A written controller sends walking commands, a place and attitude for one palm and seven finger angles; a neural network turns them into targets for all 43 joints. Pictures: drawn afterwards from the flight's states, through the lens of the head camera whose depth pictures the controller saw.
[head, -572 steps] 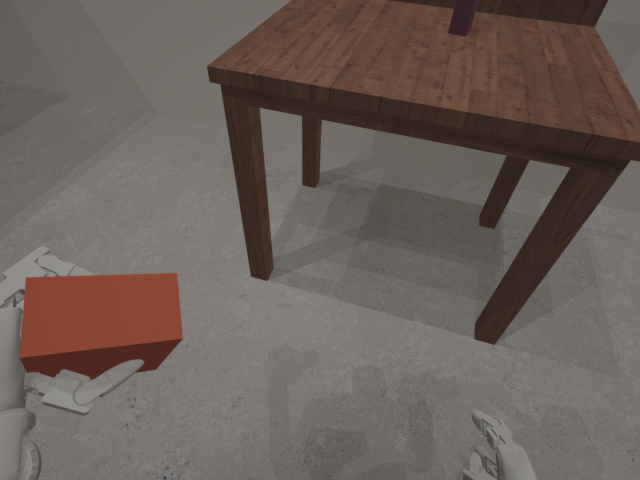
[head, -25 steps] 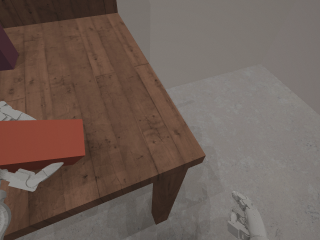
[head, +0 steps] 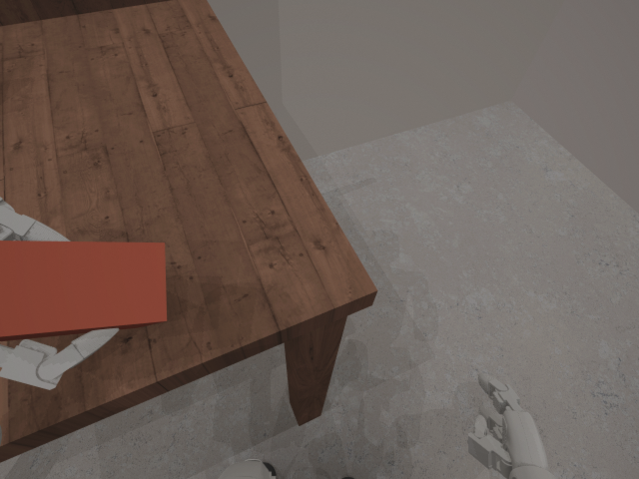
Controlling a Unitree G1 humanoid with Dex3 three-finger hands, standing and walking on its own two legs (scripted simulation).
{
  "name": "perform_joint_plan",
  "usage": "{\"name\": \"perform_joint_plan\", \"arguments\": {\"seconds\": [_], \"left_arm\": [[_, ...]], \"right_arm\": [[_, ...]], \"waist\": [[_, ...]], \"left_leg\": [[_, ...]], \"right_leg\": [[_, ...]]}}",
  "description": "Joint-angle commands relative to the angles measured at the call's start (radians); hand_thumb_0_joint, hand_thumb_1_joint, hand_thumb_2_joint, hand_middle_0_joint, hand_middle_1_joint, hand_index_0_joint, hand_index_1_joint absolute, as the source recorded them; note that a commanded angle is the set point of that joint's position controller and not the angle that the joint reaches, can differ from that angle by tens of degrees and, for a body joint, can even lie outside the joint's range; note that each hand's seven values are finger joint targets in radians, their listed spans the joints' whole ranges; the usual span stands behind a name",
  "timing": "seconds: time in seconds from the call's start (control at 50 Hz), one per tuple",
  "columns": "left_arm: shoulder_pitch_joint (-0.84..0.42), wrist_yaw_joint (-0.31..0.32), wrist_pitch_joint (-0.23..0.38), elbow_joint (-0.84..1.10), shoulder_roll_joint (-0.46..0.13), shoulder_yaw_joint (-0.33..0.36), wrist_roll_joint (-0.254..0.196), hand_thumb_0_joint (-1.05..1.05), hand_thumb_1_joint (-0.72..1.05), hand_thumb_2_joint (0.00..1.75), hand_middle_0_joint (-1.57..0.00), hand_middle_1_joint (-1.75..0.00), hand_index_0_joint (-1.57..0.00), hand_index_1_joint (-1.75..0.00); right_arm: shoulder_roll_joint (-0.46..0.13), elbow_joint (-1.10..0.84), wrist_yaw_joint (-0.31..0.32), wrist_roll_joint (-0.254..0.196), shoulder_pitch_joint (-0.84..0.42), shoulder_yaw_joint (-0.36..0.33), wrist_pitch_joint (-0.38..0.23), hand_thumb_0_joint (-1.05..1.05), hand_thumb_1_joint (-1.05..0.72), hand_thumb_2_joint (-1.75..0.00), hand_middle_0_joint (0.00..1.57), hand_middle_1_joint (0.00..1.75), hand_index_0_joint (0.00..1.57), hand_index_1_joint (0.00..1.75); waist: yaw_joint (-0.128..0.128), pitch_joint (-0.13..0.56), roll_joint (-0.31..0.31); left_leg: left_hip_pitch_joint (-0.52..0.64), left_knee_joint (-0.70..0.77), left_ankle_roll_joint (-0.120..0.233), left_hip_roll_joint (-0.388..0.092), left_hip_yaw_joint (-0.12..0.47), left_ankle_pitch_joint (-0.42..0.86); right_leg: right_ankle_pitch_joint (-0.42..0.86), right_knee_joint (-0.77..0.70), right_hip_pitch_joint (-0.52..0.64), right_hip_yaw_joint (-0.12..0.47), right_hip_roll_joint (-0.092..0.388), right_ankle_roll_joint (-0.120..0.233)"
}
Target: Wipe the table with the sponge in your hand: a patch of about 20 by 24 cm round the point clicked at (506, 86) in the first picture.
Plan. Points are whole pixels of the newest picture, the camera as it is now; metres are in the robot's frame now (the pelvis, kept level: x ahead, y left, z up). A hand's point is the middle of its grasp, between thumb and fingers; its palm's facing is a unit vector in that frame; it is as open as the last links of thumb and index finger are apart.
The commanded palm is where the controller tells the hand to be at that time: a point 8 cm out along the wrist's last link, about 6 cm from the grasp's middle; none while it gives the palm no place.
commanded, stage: shuffle to correct the standing spot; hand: left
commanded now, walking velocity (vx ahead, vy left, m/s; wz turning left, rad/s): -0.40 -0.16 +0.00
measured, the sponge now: (101, 294) +0.24 +0.21 +0.16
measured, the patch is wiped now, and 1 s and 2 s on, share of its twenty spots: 0.00 0.00 0.00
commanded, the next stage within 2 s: come to a stop and stand still in 0.54 s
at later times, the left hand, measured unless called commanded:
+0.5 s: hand (33, 339) +0.20 +0.23 +0.18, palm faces +0.36 -0.83 -0.43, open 9.9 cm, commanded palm +0.13 +0.27 +0.18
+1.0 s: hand (56, 369) +0.18 +0.22 +0.17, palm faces +0.44 -0.82 -0.38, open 9.9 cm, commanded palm +0.12 +0.25 +0.18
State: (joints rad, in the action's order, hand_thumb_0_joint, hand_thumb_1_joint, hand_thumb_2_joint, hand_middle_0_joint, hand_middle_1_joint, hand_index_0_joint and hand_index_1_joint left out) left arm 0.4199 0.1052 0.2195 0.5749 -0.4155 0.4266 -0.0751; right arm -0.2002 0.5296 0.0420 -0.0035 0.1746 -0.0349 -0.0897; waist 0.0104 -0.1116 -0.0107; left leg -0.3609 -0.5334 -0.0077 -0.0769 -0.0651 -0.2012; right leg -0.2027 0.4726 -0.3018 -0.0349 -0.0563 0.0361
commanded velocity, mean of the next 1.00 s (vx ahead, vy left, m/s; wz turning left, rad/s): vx -0.06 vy -0.08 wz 0.04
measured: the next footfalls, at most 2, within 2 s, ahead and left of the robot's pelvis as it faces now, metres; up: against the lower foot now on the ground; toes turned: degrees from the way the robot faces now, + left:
right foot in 0.50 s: +0.02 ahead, -0.15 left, +0.00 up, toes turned +5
left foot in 1.02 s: +0.01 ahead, +0.08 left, +0.00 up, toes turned +5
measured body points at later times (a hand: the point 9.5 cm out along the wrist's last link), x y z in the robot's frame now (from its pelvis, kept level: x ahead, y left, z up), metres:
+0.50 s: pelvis -0.04 -0.01 +0.00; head +0.01 +0.01 +0.44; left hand +0.17 +0.28 +0.20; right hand +0.12 -0.22 -0.09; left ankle +0.01 +0.12 -0.74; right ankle -0.02 -0.16 -0.74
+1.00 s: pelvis -0.03 -0.03 +0.00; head +0.00 -0.03 +0.45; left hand +0.15 +0.26 +0.19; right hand +0.13 -0.27 -0.09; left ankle -0.03 +0.07 -0.73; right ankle -0.01 -0.16 -0.74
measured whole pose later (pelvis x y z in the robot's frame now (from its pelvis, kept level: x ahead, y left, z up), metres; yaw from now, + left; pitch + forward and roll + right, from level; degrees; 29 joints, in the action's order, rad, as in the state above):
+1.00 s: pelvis -0.03 -0.03 +0.00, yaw +3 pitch +0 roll +0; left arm 0.48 0.15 0.19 0.52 -0.35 0.37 -0.06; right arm -0.21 0.63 0.03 -0.02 0.24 -0.02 -0.10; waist -0.01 -0.05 -0.01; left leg -0.28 -0.60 0.01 0.01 -0.04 -0.31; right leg -0.25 0.52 -0.26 -0.06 0.04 0.00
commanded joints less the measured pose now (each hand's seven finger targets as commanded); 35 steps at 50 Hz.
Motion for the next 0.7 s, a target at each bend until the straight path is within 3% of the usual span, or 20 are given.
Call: {"name": "perform_joint_plan", "arguments": {"seconds": [0.0, 0.04, 0.1, 0.14, 0.18, 0.22, 0.24, 0.26, 0.3, 0.34, 0.38, 0.42, 0.46, 0.5, 0.54, 0.56, 0.58, 0.62, 0.66, 0.68], "left_arm": [[0.066, -0.014, 0.072, 0.192, -0.17, 0.126, -0.002, 0.0, 0.1, 1.3, -1.2, -1.6, -1.2, -1.6], [0.078, -0.006, 0.077, 0.179, -0.186, 0.149, -0.002, 0.0, 0.1, 1.3, -1.2, -1.6, -1.2, -1.6], [0.063, 0.002, 0.081, 0.175, -0.182, 0.138, -0.009, 0.0, 0.1, 1.3, -1.2, -1.6, -1.2, -1.6], [0.107, 0.016, 0.05, 0.166, -0.177, 0.131, -0.01, 0.0, 0.1, 1.3, -1.2, -1.6, -1.2, -1.6], [0.118, 0.014, 0.043, 0.179, -0.16, 0.105, -0.017, 0.0, 0.1, 1.3, -1.2, -1.6, -1.2, -1.6], [0.087, 0.014, 0.041, 0.17, -0.157, 0.095, -0.003, 0.0, 0.1, 1.3, -1.2, -1.6, -1.2, -1.6], [0.067, 0.015, 0.036, 0.147, -0.172, 0.105, 0.008, 0.0, 0.1, 1.3, -1.2, -1.6, -1.2, -1.6], [0.037, 0.007, 0.032, 0.141, -0.152, 0.095, 0.009, 0.0, 0.1, 1.3, -1.2, -1.6, -1.2, -1.6], [-0.001, 0.002, 0.02, 0.166, -0.136, 0.08, 0.014, 0.0, 0.1, 1.3, -1.2, -1.6, -1.2, -1.6], [0.009, -0.001, 0.009, 0.213, -0.121, 0.059, 0.018, 0.0, 0.1, 1.3, -1.2, -1.6, -1.2, -1.6], [0.021, -0.008, 0.003, 0.219, -0.101, 0.039, 0.015, 0.0, 0.1, 1.3, -1.2, -1.6, -1.2, -1.6], [-0.007, -0.007, -0.001, 0.214, -0.116, 0.046, 0.024, 0.0, 0.1, 1.3, -1.2, -1.6, -1.2, -1.6], [-0.007, -0.007, -0.003, 0.194, -0.126, 0.052, 0.029, 0.0, 0.1, 1.3, -1.2, -1.6, -1.2, -1.6], [-0.002, 0.002, -0.003, 0.168, -0.161, 0.086, 0.022, 0.0, 0.1, 1.3, -1.2, -1.6, -1.2, -1.6], [0.036, 0.016, -0.019, 0.145, -0.149, 0.083, 0.01, 0.0, 0.1, 1.3, -1.2, -1.6, -1.2, -1.6], [0.086, 0.016, -0.027, 0.134, -0.133, 0.069, 0.002, 0.0, 0.1, 1.3, -1.2, -1.6, -1.2, -1.6], [0.08, 0.016, -0.026, 0.162, -0.153, 0.084, 0.002, 0.0, 0.1, 1.3, -1.2, -1.6, -1.2, -1.6], [0.068, 0.016, -0.015, 0.176, -0.168, 0.105, -0.009, 0.0, 0.1, 1.3, -1.2, -1.6, -1.2, -1.6], [0.047, 0.023, 0.008, 0.182, -0.148, 0.09, 0.003, 0.0, 0.1, 1.3, -1.2, -1.6, -1.2, -1.6], [0.016, 0.02, 0.015, 0.179, -0.151, 0.089, 0.017, 0.0, 0.1, 1.3, -1.2, -1.6, -1.2, -1.6]], "right_arm": [[-0.121, -0.132, 0.015, -0.001, -0.014, -0.05, -0.065, 0.0, -0.9, -0.9, 0.2, 0.3, 0.2, 0.3], [-0.116, -0.115, 0.02, -0.004, -0.004, -0.05, -0.072, 0.0, -0.9, -0.9, 0.2, 0.3, 0.2, 0.3], [-0.101, -0.1, 0.023, -0.007, 0.014, -0.051, -0.077, 0.0, -0.9, -0.9, 0.2, 0.3, 0.2, 0.3], [-0.099, -0.094, 0.025, -0.01, 0.001, -0.04, -0.073, 0.0, -0.9, -0.9, 0.2, 0.3, 0.2, 0.3], [-0.101, -0.113, 0.029, -0.001, -0.01, -0.025, -0.069, 0.0, -0.9, -0.9, 0.2, 0.3, 0.2, 0.3], [-0.125, -0.12, 0.036, 0.01, -0.014, -0.031, -0.067, 0.0, -0.9, -0.9, 0.2, 0.3, 0.2, 0.3], [-0.105, -0.109, 0.034, 0.013, -0.022, -0.031, -0.065, 0.0, -0.9, -0.9, 0.2, 0.3, 0.2, 0.3], [-0.112, -0.104, 0.025, 0.019, -0.009, -0.035, -0.062, 0.0, -0.9, -0.9, 0.2, 0.3, 0.2, 0.3], [-0.123, -0.107, 0.007, 0.019, 0.006, -0.051, -0.052, 0.0, -0.9, -0.9, 0.2, 0.3, 0.2, 0.3], [-0.126, -0.124, -0.014, 0.005, 0.002, -0.055, -0.051, 0.0, -0.9, -0.9, 0.2, 0.3, 0.2, 0.3], [-0.13, -0.133, -0.031, -0.004, 0.016, -0.058, -0.056, 0.0, -0.9, -0.9, 0.2, 0.3, 0.2, 0.3], [-0.134, -0.141, -0.041, -0.008, 0.002, -0.049, -0.058, 0.0, -0.9, -0.9, 0.2, 0.3, 0.2, 0.3], [-0.133, -0.141, -0.045, -0.014, 0.007, -0.042, -0.057, 0.0, -0.9, -0.9, 0.2, 0.3, 0.2, 0.3], [-0.114, -0.125, -0.045, -0.021, 0.018, -0.044, -0.056, 0.0, -0.9, -0.9, 0.2, 0.3, 0.2, 0.3], [-0.112, -0.107, -0.04, -0.048, 0.039, -0.062, -0.058, 0.0, -0.9, -0.9, 0.2, 0.3, 0.2, 0.3], [-0.11, -0.099, -0.033, -0.043, 0.031, -0.057, -0.052, 0.0, -0.9, -0.9, 0.2, 0.3, 0.2, 0.3], [-0.104, -0.095, -0.027, -0.034, 0.011, -0.05, -0.05, 0.0, -0.9, -0.9, 0.2, 0.3, 0.2, 0.3], [-0.102, -0.095, -0.014, -0.027, -0.008, -0.039, -0.053, 0.0, -0.9, -0.9, 0.2, 0.3, 0.2, 0.3], [-0.117, -0.101, -0.007, -0.017, -0.03, -0.035, -0.059, 0.0, -0.9, -0.9, 0.2, 0.3, 0.2, 0.3], [-0.11, -0.088, -0.015, -0.011, -0.04, -0.034, -0.062, 0.0, -0.9, -0.9, 0.2, 0.3, 0.2, 0.3]], "waist": [[0.013, 0.279, 0.041], [0.0, 0.274, -0.008], [-0.006, 0.247, -0.123], [-0.004, 0.243, -0.097], [-0.013, 0.212, -0.036], [-0.011, 0.183, 0.184], [-0.01, 0.185, 0.188], [-0.008, 0.182, 0.166], [-0.005, 0.145, 0.181], [0.015, 0.202, 0.205], [0.004, 0.205, 0.229], [-0.005, 0.175, 0.24], [-0.025, 0.166, 0.16], [-0.033, 0.158, -0.01], [-0.036, 0.165, -0.162], [-0.041, 0.159, -0.192], [-0.044, 0.148, -0.181], [-0.046, 0.123, -0.018], [-0.022, 0.106, 0.272], [-0.024, 0.11, 0.323]], "left_leg": [[0.117, -0.019, 0.062, -0.129, 0.112, 0.213], [0.128, -0.073, 0.035, -0.055, 0.078, 0.048], [0.131, -0.2, 0.011, 0.048, 0.026, -0.187], [0.177, -0.172, 0.011, 0.035, 0.044, -0.178], [0.175, 0.097, 0.039, -0.041, 0.102, -0.133], [0.127, 0.251, 0.142, -0.291, 0.403, 0.064], [0.136, 0.282, 0.179, -0.334, 0.411, 0.077], [0.076, 0.3, 0.189, -0.339, 0.388, -0.057], [0.179, 0.22, 0.172, -0.285, 0.295, 0.148], [0.312, 0.138, 0.121, -0.237, 0.188, 0.326], [0.282, 0.125, 0.082, -0.208, 0.205, 0.253], [0.159, 0.091, 0.07, -0.187, 0.199, 0.045], [0.042, 0.029, 0.064, -0.127, 0.171, -0.176], [-0.031, -0.135, 0.039, -0.032, 0.081, -0.357], [0.048, -0.312, 0.015, 0.059, 0.021, -0.311], [0.095, -0.345, 0.015, 0.062, 0.015, -0.234], [0.115, -0.262, 0.017, 0.047, 0.015, -0.19], [0.11, 0.035, 0.03, 0.001, 0.062, -0.139], [0.168, 0.256, 0.103, -0.185, 0.395, -0.052], [0.088, 0.307, 0.123, -0.212, 0.444, -0.197]], "right_leg": [[0.283, -0.03, 0.072, 0.118, 0.17, -0.005], [0.284, -0.1, 0.01, 0.175, 0.214, 0.043], [0.02, -0.242, -0.087, 0.259, 0.317, 0.085], [-0.058, -0.226, -0.126, 0.271, 0.334, 0.138], [-0.083, -0.059, -0.115, 0.144, 0.21, 0.06], [-0.153, 0.237, -0.121, 0.052, 0.063, -0.043], [-0.24, 0.414, -0.146, 0.095, 0.052, -0.052], [-0.236, 0.524, -0.132, 0.125, 0.053, -0.055], [-0.223, 0.482, -0.213, 0.103, 0.066, -0.045], [-0.226, 0.308, -0.188, 0.038, 0.079, -0.037], [-0.191, 0.101, -0.079, 0.002, 0.067, -0.017], [-0.076, -0.042, 0.063, -0.029, 0.068, -0.015], [0.02, -0.116, 0.164, -0.041, 0.072, -0.01], [-0.037, -0.122, 0.137, -0.004, 0.164, 0.039], [-0.206, -0.151, -0.028, 0.098, 0.25, 0.109], [-0.224, -0.156, -0.102, 0.115, 0.285, 0.134], [-0.171, -0.106, -0.12, 0.092, 0.284, 0.133], [-0.114, 0.085, -0.09, -0.004, 0.189, 0.061], [-0.279, 0.299, -0.169, -0.041, 0.047, -0.031], [-0.308, 0.335, -0.106, 0.014, 0.063, -0.03]]}}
